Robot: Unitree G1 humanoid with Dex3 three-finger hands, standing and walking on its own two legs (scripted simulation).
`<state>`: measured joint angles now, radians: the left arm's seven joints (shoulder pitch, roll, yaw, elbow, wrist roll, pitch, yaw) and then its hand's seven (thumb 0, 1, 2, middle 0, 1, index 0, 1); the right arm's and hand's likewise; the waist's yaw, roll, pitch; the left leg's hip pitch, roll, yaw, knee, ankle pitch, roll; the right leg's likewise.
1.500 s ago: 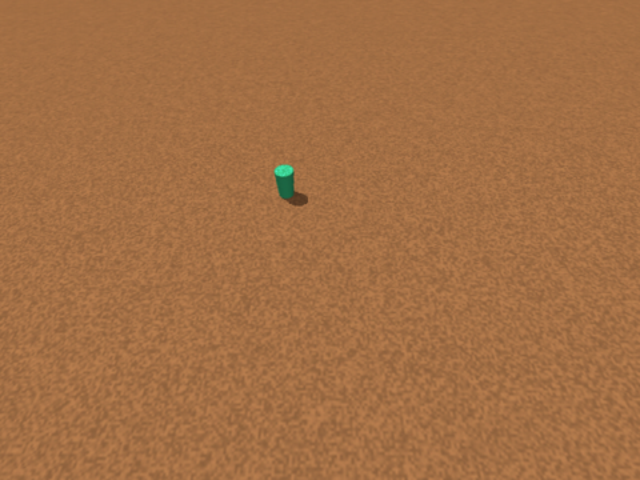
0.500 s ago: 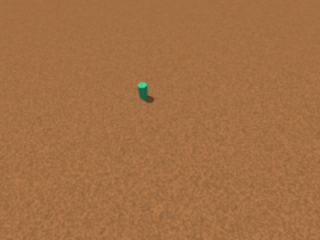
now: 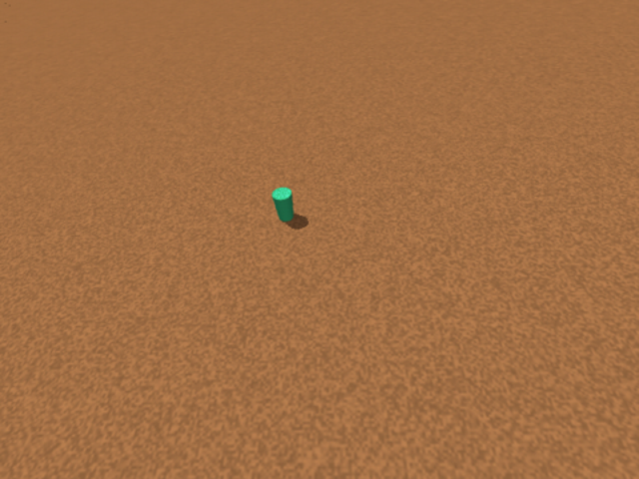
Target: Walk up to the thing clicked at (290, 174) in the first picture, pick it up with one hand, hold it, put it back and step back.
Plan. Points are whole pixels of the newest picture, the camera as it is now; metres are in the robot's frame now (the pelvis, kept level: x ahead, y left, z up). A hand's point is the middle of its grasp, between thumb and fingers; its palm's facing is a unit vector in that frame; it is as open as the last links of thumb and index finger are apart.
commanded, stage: walk up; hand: left
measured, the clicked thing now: (284, 205) +1.41 +0.26 -0.70
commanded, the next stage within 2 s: none
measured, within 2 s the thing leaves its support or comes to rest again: neither
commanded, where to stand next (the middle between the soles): +1.06 +0.06 m, yaw +0 degrees
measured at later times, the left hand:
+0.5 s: hand (177, 418) +0.27 +0.27 -0.15, palm faces -0.01 -0.95 -0.33, open 7.4 cm
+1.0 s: hand (217, 286) +0.50 +0.24 -0.11, palm faces +0.01 -0.91 -0.41, open 7.4 cm
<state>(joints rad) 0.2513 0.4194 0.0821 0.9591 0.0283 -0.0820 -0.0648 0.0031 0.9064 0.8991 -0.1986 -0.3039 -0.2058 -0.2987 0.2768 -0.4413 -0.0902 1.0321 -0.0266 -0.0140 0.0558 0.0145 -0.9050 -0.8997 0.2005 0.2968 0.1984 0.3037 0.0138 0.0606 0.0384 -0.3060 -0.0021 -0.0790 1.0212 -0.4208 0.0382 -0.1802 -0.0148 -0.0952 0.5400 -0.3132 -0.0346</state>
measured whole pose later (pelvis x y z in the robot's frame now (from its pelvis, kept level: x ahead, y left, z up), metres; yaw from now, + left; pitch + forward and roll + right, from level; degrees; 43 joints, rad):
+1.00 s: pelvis +0.47 -0.04 +0.01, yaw +1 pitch -2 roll +0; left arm 0.34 0.39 0.04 0.86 0.01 -0.10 -0.05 0.00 0.90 0.90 -0.20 -0.30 -0.21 -0.30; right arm 0.27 -0.43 -0.07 0.89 -0.02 -0.04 0.09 0.01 -0.91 -0.90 0.20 0.30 0.20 0.30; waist 0.03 0.08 0.06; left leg -0.50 0.07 -0.02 0.87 -0.29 0.00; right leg -0.17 -0.05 -0.10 0.46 -0.26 -0.02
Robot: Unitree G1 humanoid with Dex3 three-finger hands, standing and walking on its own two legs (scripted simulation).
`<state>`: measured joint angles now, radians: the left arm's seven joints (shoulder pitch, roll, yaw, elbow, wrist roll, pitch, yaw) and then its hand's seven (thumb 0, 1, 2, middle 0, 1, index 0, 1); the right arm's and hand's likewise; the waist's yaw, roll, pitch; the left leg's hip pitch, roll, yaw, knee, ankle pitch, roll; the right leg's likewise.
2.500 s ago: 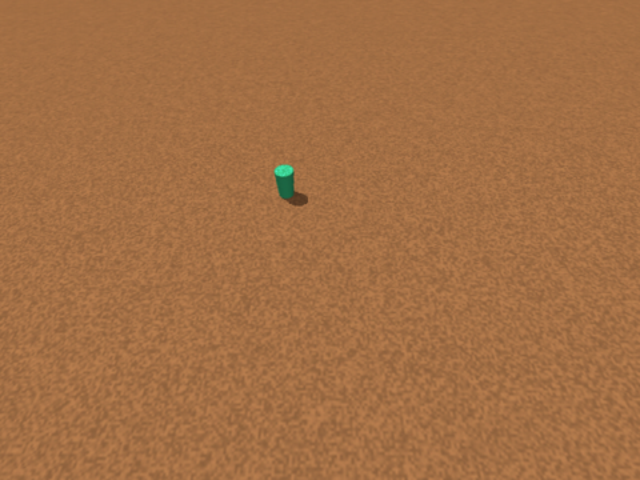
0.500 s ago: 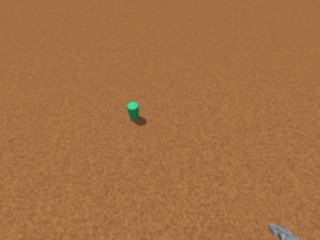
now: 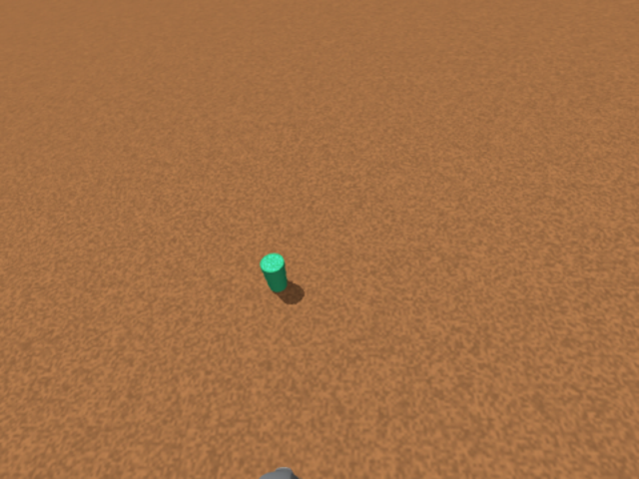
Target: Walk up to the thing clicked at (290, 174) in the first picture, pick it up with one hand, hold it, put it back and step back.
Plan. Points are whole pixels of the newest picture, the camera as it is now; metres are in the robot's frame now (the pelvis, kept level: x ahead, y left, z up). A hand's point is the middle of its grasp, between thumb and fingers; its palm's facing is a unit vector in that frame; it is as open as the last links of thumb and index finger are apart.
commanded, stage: walk up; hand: left
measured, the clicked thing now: (275, 274) +0.95 +0.27 -0.70
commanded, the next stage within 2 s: none
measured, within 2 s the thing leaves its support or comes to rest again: neither
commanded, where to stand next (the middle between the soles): +0.59 +0.08 m, yaw -1 degrees
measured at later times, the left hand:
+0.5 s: hand (148, 411) +0.27 +0.32 -0.14, palm faces -0.08 -0.93 -0.35, open 7.4 cm
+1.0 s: hand (157, 337) +0.40 +0.35 -0.15, palm faces -0.02 -0.92 -0.39, open 7.4 cm
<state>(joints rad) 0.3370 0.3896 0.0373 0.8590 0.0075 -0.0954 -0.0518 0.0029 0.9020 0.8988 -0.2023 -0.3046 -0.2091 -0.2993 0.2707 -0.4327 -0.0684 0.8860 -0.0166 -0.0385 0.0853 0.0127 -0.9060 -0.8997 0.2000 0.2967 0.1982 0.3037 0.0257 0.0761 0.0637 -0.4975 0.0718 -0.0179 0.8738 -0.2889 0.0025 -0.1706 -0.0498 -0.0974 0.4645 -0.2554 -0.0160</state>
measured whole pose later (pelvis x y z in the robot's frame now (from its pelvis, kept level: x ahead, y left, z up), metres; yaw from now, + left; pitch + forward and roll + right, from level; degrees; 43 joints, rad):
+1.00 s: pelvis +0.38 +0.06 -0.02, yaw +0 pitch -2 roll -1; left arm 0.37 0.44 0.04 0.86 0.01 -0.07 -0.05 0.00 0.90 0.90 -0.20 -0.30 -0.21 -0.30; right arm 0.27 -0.43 -0.08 0.88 -0.03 -0.06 0.08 0.01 -0.90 -0.90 0.20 0.30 0.20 0.30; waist 0.03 0.02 0.06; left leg -0.38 0.07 0.05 0.60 -0.19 0.01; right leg -0.19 -0.08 -0.06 0.62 -0.38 0.01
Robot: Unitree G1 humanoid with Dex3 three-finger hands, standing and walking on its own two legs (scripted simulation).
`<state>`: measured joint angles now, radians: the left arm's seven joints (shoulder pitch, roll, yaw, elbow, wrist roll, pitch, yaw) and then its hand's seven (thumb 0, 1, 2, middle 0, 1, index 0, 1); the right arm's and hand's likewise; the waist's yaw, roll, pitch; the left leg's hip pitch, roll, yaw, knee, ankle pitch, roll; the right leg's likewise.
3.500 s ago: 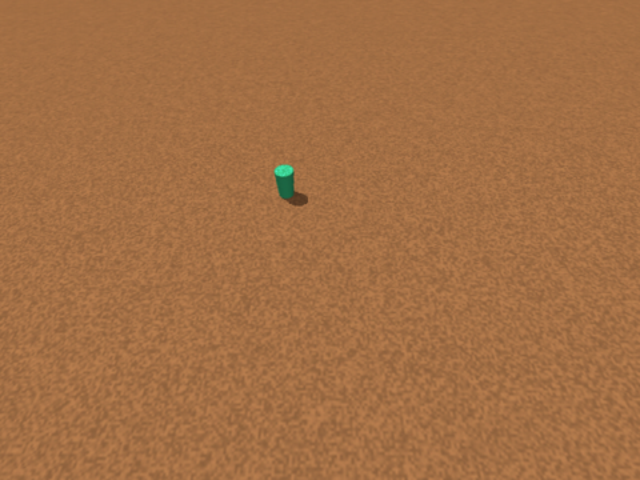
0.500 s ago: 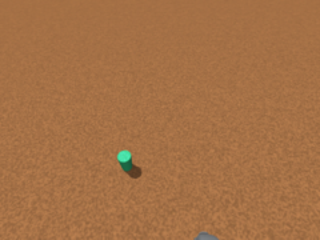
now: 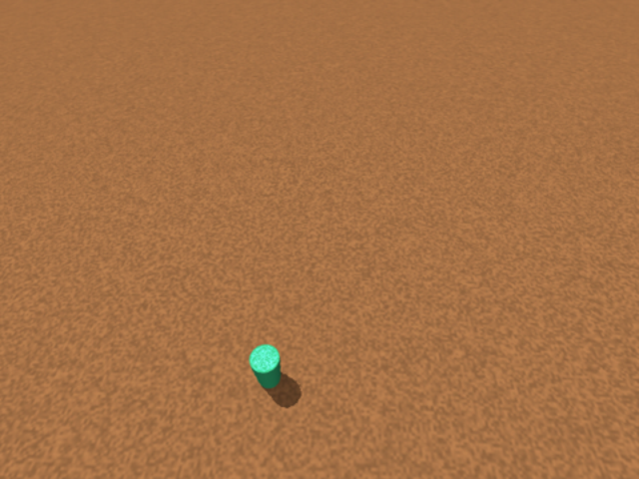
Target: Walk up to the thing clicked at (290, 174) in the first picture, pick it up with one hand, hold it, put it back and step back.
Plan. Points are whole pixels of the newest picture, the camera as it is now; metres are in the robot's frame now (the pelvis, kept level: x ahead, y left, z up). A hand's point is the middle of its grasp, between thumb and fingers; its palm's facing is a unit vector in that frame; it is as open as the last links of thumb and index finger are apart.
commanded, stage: walk up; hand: left
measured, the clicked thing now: (267, 368) +0.57 +0.21 -0.69
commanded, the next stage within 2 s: stand in 1.98 s
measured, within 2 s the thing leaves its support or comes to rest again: neither
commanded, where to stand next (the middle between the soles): +0.22 +0.02 m, yaw -2 degrees
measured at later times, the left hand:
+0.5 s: hand (160, 430) +0.23 +0.26 -0.13, palm faces -0.08 -0.91 -0.40, open 7.3 cm
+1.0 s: hand (159, 416) +0.26 +0.28 -0.15, palm faces -0.05 -0.95 -0.31, open 7.4 cm
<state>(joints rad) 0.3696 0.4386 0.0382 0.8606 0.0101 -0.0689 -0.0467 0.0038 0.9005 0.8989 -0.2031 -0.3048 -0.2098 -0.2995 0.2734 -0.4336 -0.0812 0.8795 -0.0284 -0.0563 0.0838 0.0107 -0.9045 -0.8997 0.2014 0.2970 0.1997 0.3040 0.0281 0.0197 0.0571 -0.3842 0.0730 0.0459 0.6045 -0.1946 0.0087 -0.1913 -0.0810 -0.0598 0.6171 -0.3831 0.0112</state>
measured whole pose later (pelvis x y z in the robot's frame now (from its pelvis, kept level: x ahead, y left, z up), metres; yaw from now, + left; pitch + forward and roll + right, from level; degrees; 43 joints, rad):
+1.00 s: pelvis +0.18 +0.02 +0.01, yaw -2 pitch -3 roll +0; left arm 0.13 0.37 -0.01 1.10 -0.01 0.00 -0.02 0.00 0.91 0.90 -0.20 -0.30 -0.21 -0.30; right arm 0.10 -0.36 0.01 1.07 0.00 -0.04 0.01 0.01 -0.90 -0.90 0.20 0.30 0.20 0.30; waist 0.02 -0.02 0.07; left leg -0.20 0.03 0.04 0.51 -0.26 -0.01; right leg -0.22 -0.04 -0.02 0.49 -0.22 0.03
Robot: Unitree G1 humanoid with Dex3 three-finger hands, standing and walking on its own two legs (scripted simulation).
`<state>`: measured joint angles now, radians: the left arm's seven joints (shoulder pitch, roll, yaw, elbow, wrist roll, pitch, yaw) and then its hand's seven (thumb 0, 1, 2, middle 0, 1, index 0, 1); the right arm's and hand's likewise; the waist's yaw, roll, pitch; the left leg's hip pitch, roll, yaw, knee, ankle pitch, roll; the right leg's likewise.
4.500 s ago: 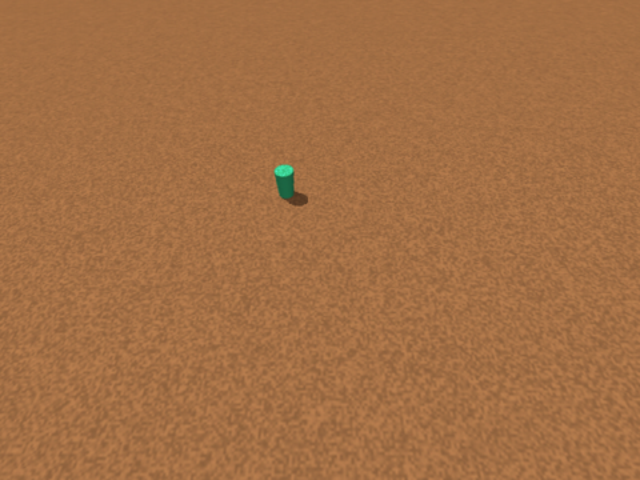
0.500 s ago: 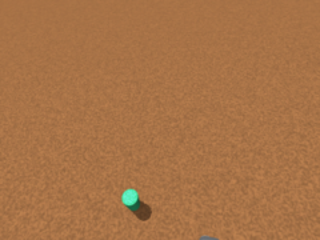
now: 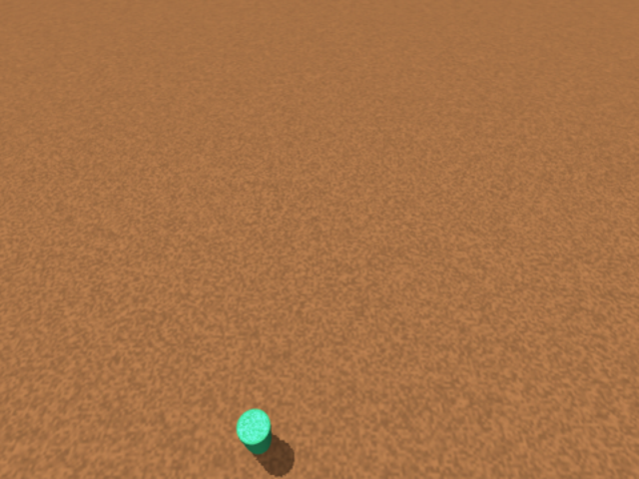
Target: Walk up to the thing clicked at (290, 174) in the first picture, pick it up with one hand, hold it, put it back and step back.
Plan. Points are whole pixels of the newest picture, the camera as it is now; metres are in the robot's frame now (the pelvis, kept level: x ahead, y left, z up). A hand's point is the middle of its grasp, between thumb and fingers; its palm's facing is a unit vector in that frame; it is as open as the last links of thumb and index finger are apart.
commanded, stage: walk up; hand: left
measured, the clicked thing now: (256, 434) +0.39 +0.20 -0.70
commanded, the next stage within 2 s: stand in 0.98 s
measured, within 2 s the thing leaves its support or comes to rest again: neither
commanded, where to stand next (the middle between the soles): +0.04 -0.01 m, yaw +0 degrees
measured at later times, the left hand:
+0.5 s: hand out of the picture +0.09 +0.24 -0.15, palm faces -0.02 -0.95 -0.33, open 7.4 cm
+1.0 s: hand out of the picture +0.11 +0.24 -0.14, palm faces -0.03 -0.95 -0.33, open 7.3 cm
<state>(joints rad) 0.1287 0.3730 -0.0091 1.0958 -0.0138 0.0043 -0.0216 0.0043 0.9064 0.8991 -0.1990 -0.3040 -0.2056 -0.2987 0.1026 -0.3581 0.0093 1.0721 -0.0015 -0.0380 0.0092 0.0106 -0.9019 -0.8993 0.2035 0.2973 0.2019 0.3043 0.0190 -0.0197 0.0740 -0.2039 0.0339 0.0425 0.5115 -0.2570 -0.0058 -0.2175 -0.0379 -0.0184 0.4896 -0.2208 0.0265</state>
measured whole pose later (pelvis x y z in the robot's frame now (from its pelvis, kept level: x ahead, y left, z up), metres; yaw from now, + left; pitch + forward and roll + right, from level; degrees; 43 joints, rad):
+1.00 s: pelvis +0.02 -0.01 +0.01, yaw -1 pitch -2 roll +0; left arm 0.06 0.34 0.01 1.15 0.00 0.01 -0.02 0.00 0.91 0.90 -0.20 -0.30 -0.21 -0.30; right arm 0.08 -0.35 -0.01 1.16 -0.01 -0.02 0.01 0.01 -0.90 -0.90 0.20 0.30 0.20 0.30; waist -0.01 0.01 0.05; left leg -0.09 0.04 0.06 0.32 -0.18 -0.02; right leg -0.12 -0.03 -0.01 0.32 -0.16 0.02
